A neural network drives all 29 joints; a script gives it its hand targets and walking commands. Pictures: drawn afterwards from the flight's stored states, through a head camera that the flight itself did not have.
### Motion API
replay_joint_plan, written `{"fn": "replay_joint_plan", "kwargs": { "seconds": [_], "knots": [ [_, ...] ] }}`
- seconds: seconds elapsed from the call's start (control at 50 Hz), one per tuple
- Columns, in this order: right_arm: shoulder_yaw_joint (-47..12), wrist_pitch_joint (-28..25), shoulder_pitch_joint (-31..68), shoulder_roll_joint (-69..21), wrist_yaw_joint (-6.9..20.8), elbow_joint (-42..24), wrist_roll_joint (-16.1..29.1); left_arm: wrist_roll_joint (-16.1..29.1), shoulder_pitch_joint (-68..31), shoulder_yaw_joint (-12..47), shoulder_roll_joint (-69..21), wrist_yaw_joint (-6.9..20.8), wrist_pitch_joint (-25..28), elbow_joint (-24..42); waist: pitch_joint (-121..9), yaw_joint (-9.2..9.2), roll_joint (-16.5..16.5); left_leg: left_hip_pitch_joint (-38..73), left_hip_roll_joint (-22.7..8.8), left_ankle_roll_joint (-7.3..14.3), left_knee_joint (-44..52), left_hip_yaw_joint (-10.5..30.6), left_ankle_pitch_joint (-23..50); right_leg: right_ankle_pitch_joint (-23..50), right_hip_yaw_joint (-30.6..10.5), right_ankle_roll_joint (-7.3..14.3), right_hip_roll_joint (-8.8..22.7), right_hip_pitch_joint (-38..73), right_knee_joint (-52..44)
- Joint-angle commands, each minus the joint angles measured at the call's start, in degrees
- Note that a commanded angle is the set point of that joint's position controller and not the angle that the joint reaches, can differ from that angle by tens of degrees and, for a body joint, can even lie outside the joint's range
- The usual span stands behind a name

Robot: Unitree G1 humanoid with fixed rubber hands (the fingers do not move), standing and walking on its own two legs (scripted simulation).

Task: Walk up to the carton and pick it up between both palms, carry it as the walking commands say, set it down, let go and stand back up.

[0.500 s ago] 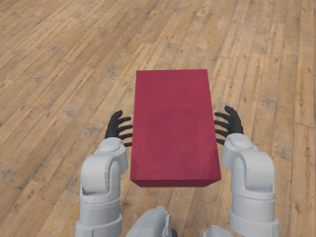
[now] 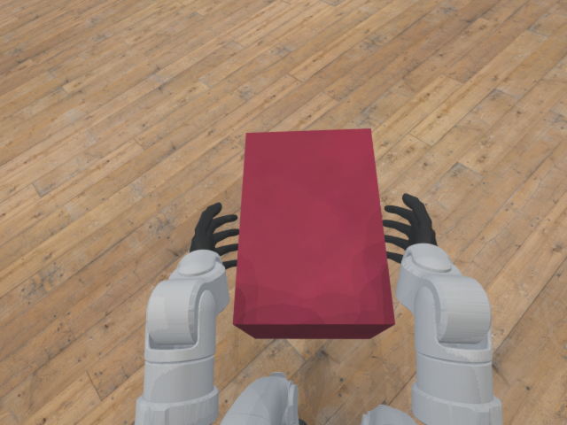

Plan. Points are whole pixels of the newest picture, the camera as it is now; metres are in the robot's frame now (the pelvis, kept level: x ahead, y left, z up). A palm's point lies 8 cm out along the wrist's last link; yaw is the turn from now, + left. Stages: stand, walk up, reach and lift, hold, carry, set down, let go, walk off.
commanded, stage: carry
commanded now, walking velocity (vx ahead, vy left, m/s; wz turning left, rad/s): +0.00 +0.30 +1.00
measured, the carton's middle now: (310, 239) +0.37 -0.01 -0.02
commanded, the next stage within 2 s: none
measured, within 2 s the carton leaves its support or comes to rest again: neither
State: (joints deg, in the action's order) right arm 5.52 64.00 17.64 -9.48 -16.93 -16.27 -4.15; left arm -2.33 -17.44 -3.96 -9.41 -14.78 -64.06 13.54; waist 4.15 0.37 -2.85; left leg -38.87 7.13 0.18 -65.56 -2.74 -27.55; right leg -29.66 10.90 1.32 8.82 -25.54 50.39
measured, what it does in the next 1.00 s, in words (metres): steps to the left, turning left: left foot, then right foot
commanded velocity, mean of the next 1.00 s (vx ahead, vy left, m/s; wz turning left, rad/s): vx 0.00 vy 0.20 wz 0.68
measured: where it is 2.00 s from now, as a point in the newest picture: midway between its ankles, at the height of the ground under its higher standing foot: outside the picture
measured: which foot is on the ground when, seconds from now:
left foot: up 0.00-0.16, down 0.18-0.42, up 0.44-0.64, down 0.66-1.00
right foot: down 0.00-0.20, up 0.22-0.40, down 0.42-0.68, up 0.70-0.86, down 0.88-1.00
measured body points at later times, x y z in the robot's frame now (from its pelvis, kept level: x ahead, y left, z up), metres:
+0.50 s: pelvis +0.04 +0.12 +0.00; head +0.11 +0.09 +0.44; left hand +0.27 +0.36 +0.06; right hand +0.38 +0.11 +0.05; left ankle +0.03 +0.21 -0.65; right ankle +0.01 +0.00 -0.70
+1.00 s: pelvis +0.06 +0.21 +0.00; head +0.12 +0.20 +0.45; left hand +0.18 +0.52 +0.07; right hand +0.38 +0.33 +0.05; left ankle +0.02 +0.33 -0.68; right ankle +0.08 +0.11 -0.70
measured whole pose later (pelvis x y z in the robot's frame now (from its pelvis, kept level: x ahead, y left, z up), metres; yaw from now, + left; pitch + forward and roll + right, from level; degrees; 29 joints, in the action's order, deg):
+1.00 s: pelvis +0.06 +0.21 +0.00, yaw +48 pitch +5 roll +5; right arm 3.7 65.0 16.8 -9.2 -17.8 -10.8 -4.1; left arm -2.4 -16.6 -6.0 -9.2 -14.7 -65.7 9.1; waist -0.3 0.9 -1.9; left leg -35.2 4.1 0.1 -50.8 -3.8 -24.3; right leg -31.1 10.2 1.4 9.4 -22.6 49.4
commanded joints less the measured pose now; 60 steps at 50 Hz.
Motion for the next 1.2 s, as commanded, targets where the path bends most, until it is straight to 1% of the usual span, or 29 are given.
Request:
{"fn": "replay_joint_plan", "kwargs": {
  "seconds": [0.0,0.1,0.12,0.14,0.16,0.22,0.28,0.32,0.34,0.36,0.38,0.42,0.5,0.56,0.58,0.6,0.62,0.64,0.78,0.8,0.82,0.84,0.86,0.96,1.02,1.04,1.08,1.1,1.18],
  "knots": [
    [-36.1,-2.1,28.4,-58.3,15.4,-9.9,21.7,19.2,-30.6,31.3,-57.8,12.3,5.3,16.5,-34.4,-1.23,19.0,-13.9,-11.0,-3.8,7.3,-1.9,2.8,73.1,-11.3,3.4,22.9,45.9,-13.2],
    [-32.0,-0.7,20.0,-56.2,15.4,-5.4,21.2,18.3,-26.3,31.2,-57.6,10.8,3.2,15.3,-41.2,1.63,16.3,21.7,-2.9,-3.7,35.9,-11.8,6.5,70.1,2.3,-1.0,17.7,28.5,5.9],
    [-32.2,-0.9,19.4,-55.8,15.8,-6.2,21.9,17.8,-24.7,31.5,-57.7,10.6,2.8,14.7,-43.1,2.52,8.6,33.3,-3.6,-1.8,38.6,-7.4,15.7,49.9,2.0,-2.9,13.5,17.2,16.3],
    [-32.2,-0.9,22.3,-55.5,15.4,-6.2,22.4,16.4,-22.6,30.5,-57.7,10.7,2.2,12.2,-42.7,0.70,-6.4,46.3,-11.9,1.8,32.1,6.9,60.0,5.7,0.6,-6.0,4.1,-1.7,22.4],
    [-30.9,-1.0,16.9,-55.6,15.4,-2.1,21.1,17.1,-24.6,32.8,-56.8,10.7,2.8,13.5,-43.4,0.80,-20.0,54.8,-18.9,5.6,25.8,18.1,102.3,-17.7,-0.4,-8.1,-2.1,-16.2,32.2],
    [-33.4,-3.4,26.0,-57.5,15.8,-10.4,22.4,21.0,-31.0,36.2,-61.8,12.5,4.2,16.2,-41.9,0.58,-10.6,45.5,-16.6,7.4,29.0,15.2,89.7,-12.7,-3.5,-6.7,-3.6,-12.4,18.6],
    [-32.7,-3.1,29.3,-57.1,14.9,-10.7,21.9,20.4,-31.1,33.6,-61.0,12.6,3.5,12.9,-41.3,-0.53,-11.7,37.8,-13.3,7.4,32.4,17.4,74.9,-6.6,-5.3,-5.8,-5.6,-3.9,3.7],
    [-34.7,-3.2,35.6,-57.3,14.6,-15.0,23.2,18.9,-28.1,30.8,-59.3,12.8,3.2,11.0,-41.7,-2.64,-5.1,19.1,-12.6,3.5,29.4,14.2,59.7,3.5,-7.0,-4.3,-1.7,20.2,-17.3],
    [-35.5,-3.0,34.3,-59.1,14.1,-11.8,22.9,18.5,-28.2,29.4,-58.0,13.0,3.7,10.2,-41.6,-4.57,6.5,1.1,-7.1,-0.9,21.3,4.8,43.8,20.9,-11.5,-1.1,7.7,40.6,-29.0],
    [-37.1,-2.6,32.1,-59.7,14.4,-12.1,22.8,18.3,-28.8,28.8,-57.1,13.1,4.3,12.0,-42.2,-1.95,27.3,-18.4,-1.0,-1.8,3.9,-3.5,-8.2,54.7,-29.0,4.6,32.8,49.8,-23.7],
    [-36.8,-2.4,29.9,-58.8,14.4,-10.5,21.5,18.5,-28.7,29.0,-57.5,13.4,4.9,11.9,-41.8,-0.99,27.6,-23.3,-9.6,-3.2,-8.9,-1.2,-12.0,69.5,-29.3,11.4,38.8,48.2,-17.6],
    [-38.7,-2.5,33.4,-60.0,14.2,-12.2,23.8,17.8,-28.2,27.6,-57.2,13.2,5.5,12.3,-37.1,-1.48,17.6,-21.0,-11.8,-3.2,-14.6,2.6,-2.6,70.0,-17.1,9.1,29.1,46.6,-15.6],
    [-36.5,-1.6,32.0,-59.4,13.9,-12.4,22.5,20.0,-31.5,29.2,-57.9,12.6,4.8,15.9,-34.6,-1.72,22.8,-15.0,-9.8,-3.8,11.0,-6.2,6.4,73.4,-4.7,1.6,22.4,47.8,-12.6],
    [-34.5,-0.6,24.6,-59.1,14.2,-8.3,23.0,18.2,-27.3,29.4,-57.2,10.8,3.9,16.8,-38.5,0.82,16.7,13.4,-2.7,-2.6,31.6,-13.6,9.2,78.3,5.0,-1.8,16.0,33.7,2.7],
    [-32.9,-0.4,21.4,-57.2,14.0,-7.7,21.4,17.7,-24.2,29.6,-58.0,10.4,3.1,14.1,-40.4,2.35,13.9,27.3,-1.6,-2.5,40.2,-13.3,15.8,71.5,5.7,-3.0,15.1,25.1,14.6],
    [-33.0,-0.8,22.1,-58.3,14.3,-6.9,22.1,17.7,-24.9,29.2,-57.9,10.9,3.1,15.5,-40.3,1.23,5.7,42.1,-5.4,0.9,35.6,-2.3,34.8,33.4,3.2,-4.6,7.8,6.5,21.5],
    [-32.6,-0.9,20.2,-56.4,14.2,-5.5,21.0,16.6,-21.4,30.4,-58.5,11.1,2.7,10.8,-41.0,0.81,-10.1,56.7,-15.3,5.5,27.2,11.3,89.0,-8.4,3.3,-7.3,0.0,-10.5,32.0],
    [-31.7,-1.4,18.4,-57.1,14.0,-4.6,21.2,18.2,-21.6,31.5,-58.7,11.6,3.2,11.2,-44.2,0.94,-15.0,61.8,-18.9,8.9,24.2,17.2,107.9,-18.2,-0.6,-7.7,-3.2,-18.4,38.2],
    [-32.5,-1.9,25.1,-60.7,14.2,-6.5,20.4,20.2,-31.1,31.8,-57.9,13.0,3.1,15.1,-41.9,-0.36,-5.5,34.3,-18.9,9.4,33.9,18.4,67.8,-2.8,-6.6,-5.8,-3.9,7.0,-9.6],
    [-33.6,-1.5,25.7,-61.6,13.8,-5.4,20.3,19.4,-29.4,30.4,-58.3,13.2,2.9,11.6,-43.3,-1.88,-0.7,28.5,-16.6,5.5,32.2,13.8,58.0,5.8,-6.8,-4.7,-2.1,18.1,-19.5],
    [-34.9,-1.9,29.6,-61.5,13.7,-7.3,21.0,17.2,-27.3,28.7,-57.8,13.4,2.8,8.6,-41.7,-2.94,4.8,16.6,-12.3,1.3,26.2,7.2,43.2,17.2,-13.6,-1.8,7.2,29.1,-27.9],
    [-36.6,-2.7,30.2,-61.4,13.5,-10.4,20.4,17.7,-26.6,28.0,-57.3,13.9,3.5,8.2,-40.6,-1.29,24.9,-0.1,-7.1,-1.9,17.7,-1.8,7.6,48.3,-26.9,2.8,24.9,38.3,-24.0],
    [-36.2,-2.3,29.6,-61.8,13.5,-9.1,20.1,18.5,-27.9,29.3,-59.2,13.9,3.7,9.5,-38.2,-0.87,23.9,-9.6,-5.5,-2.9,8.6,-3.2,-7.1,63.5,-30.8,8.5,28.6,39.3,-21.7],
    [-36.5,-2.5,32.7,-62.4,13.9,-10.8,21.5,18.9,-30.0,29.6,-59.0,13.7,4.2,14.5,-31.5,-2.38,17.6,-8.1,-6.0,-2.2,22.1,-5.3,4.8,69.6,-12.6,1.7,14.1,40.8,-14.6],
    [-35.0,-1.8,24.5,-62.1,13.8,-8.3,20.9,19.5,-27.7,30.9,-58.8,13.0,3.6,15.4,-43.4,-0.35,16.3,20.5,-4.7,-1.1,39.8,-7.9,25.0,70.2,-3.3,-2.5,7.3,33.6,-0.8],
    [-34.3,-2.1,26.6,-62.6,14.1,-8.7,22.0,19.7,-30.5,32.0,-59.5,12.4,3.7,16.8,-48.1,0.92,8.5,37.0,-9.8,0.6,36.8,-1.0,43.1,55.8,-1.9,-3.5,4.7,21.0,5.8],
    [-31.5,-1.4,19.6,-59.8,14.6,-3.4,20.7,18.7,-26.2,33.3,-57.9,12.6,2.3,13.4,-47.8,0.16,-15.6,57.7,-25.1,8.8,27.0,18.5,101.8,-7.3,-4.8,-4.9,-5.3,-5.6,14.8],
    [-31.2,-1.6,18.3,-61.5,14.9,-1.1,20.7,19.2,-29.0,34.0,-57.4,12.5,3.0,16.5,-47.8,0.38,-13.4,62.2,-26.2,10.4,26.9,19.5,105.3,-12.0,-7.0,-4.8,-5.6,-9.6,14.4],
    [-31.7,-2.1,26.6,-62.8,15.0,-7.5,20.9,20.9,-34.4,35.5,-61.4,12.9,2.3,16.5,-44.4,-0.01,-7.9,44.0,-23.5,7.6,33.2,13.8,68.2,-2.0,-6.7,-3.9,-5.2,3.2,-10.1]
  ]
}}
